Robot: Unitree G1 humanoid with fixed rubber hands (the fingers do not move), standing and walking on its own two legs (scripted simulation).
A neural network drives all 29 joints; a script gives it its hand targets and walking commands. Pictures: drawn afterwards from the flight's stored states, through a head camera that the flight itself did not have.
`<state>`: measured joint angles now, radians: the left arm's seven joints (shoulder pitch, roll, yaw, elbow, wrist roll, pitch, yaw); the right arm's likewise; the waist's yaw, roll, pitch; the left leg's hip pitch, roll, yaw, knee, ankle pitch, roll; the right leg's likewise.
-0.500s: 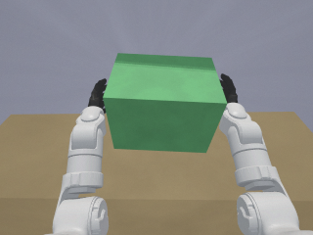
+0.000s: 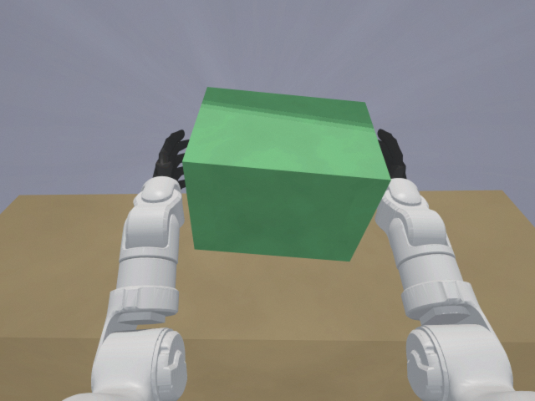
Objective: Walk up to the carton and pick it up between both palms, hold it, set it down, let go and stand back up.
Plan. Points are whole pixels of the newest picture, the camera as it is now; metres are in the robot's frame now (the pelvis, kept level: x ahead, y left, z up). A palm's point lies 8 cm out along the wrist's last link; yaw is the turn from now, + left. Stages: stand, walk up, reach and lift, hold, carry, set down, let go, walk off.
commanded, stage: hold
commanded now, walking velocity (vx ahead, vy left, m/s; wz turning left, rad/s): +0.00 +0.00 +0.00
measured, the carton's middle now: (279, 175) +0.38 +0.01 +0.19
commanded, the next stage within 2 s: none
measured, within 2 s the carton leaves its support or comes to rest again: neither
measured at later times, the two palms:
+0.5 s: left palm (167, 184) +0.37 +0.18 +0.20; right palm (387, 177) +0.38 -0.16 +0.19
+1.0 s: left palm (169, 182) +0.36 +0.17 +0.20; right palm (393, 183) +0.37 -0.16 +0.19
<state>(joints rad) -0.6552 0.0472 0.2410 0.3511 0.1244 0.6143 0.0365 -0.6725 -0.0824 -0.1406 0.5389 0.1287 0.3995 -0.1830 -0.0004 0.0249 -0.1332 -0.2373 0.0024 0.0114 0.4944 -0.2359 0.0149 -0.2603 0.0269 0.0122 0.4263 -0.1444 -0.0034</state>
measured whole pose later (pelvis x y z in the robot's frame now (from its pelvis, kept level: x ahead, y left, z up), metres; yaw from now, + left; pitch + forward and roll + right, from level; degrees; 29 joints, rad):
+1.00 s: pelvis -0.01 +0.00 +0.00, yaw +0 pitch -2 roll -1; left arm -0.68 0.05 0.24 0.39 0.14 0.61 0.03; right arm -0.69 -0.08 -0.16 0.57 0.13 0.40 -0.18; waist 0.00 0.02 -0.13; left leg -0.24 0.00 0.01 0.49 -0.23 0.02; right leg -0.26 0.03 0.01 0.43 -0.14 0.00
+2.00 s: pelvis -0.01 +0.00 +0.00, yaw +0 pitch -2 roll -1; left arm -0.66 0.05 0.24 0.35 0.13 0.63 0.03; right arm -0.68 -0.07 -0.15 0.54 0.13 0.41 -0.18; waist 0.00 0.02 -0.13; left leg -0.24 0.00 0.01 0.49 -0.23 0.01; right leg -0.26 0.03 0.01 0.43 -0.14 0.00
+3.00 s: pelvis +0.00 +0.00 +0.00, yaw +0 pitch -2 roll -1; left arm -0.65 0.05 0.24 0.34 0.13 0.62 0.03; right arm -0.68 -0.08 -0.15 0.49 0.13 0.45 -0.19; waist 0.00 0.02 -0.13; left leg -0.24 0.00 0.01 0.49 -0.23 0.01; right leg -0.26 0.03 0.01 0.43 -0.14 0.00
